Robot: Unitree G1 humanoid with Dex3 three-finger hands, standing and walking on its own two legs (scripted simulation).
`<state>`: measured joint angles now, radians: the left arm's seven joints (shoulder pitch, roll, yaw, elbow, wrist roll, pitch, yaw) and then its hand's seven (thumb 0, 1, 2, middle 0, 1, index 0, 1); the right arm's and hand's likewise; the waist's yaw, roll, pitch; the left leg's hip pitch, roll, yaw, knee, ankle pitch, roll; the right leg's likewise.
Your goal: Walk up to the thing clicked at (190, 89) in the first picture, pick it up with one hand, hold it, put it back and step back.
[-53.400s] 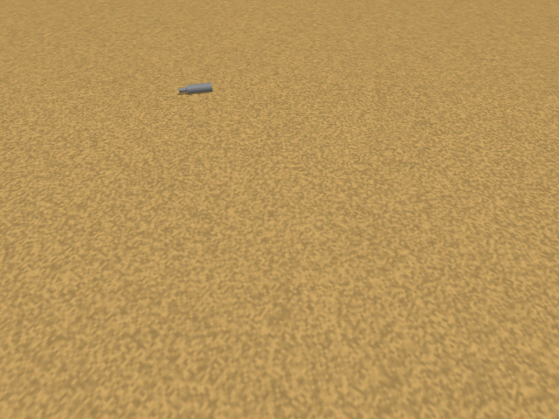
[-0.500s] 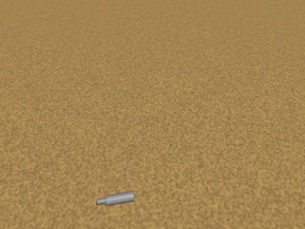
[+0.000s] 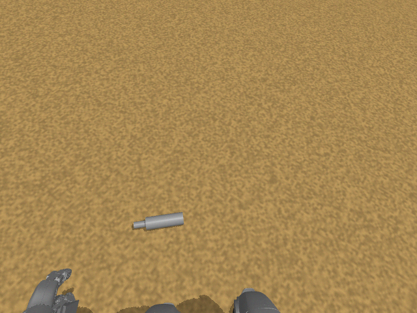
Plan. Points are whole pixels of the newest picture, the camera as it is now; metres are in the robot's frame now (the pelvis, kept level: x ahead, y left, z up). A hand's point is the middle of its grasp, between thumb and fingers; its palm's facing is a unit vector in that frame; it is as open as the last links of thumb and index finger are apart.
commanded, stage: step back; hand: left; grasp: from above
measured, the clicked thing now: (158, 221) +0.51 +0.19 -0.72
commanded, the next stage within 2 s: none
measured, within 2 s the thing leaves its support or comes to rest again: neither
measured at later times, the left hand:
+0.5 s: hand out of the picture +0.03 +0.26 -0.13, palm faces -0.09 -0.91 -0.40, open 7.4 cm
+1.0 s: hand out of the picture -0.12 +0.30 -0.15, palm faces -0.08 -0.93 -0.36, open 7.4 cm
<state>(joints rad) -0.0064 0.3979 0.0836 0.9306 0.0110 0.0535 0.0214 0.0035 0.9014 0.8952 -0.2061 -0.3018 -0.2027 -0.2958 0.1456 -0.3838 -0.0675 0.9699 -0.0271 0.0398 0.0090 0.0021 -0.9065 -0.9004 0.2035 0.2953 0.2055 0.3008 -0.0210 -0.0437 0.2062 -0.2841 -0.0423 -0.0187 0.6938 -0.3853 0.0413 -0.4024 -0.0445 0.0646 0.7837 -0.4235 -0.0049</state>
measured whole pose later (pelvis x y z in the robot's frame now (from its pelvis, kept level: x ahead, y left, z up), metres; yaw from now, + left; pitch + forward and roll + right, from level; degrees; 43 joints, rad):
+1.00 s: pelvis -0.23 +0.03 +0.01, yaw -6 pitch -2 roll -1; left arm 0.19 0.40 0.10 0.81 0.02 0.07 0.01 0.00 0.90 0.90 -0.21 -0.30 -0.20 -0.30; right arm 0.14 -0.34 -0.04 0.82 -0.03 0.01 -0.02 0.01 -0.90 -0.90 0.21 0.30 0.21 0.30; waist 0.01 -0.05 0.18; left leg -0.31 0.03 -0.01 0.57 -0.22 0.01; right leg -0.40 0.10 0.17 1.15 -0.48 0.03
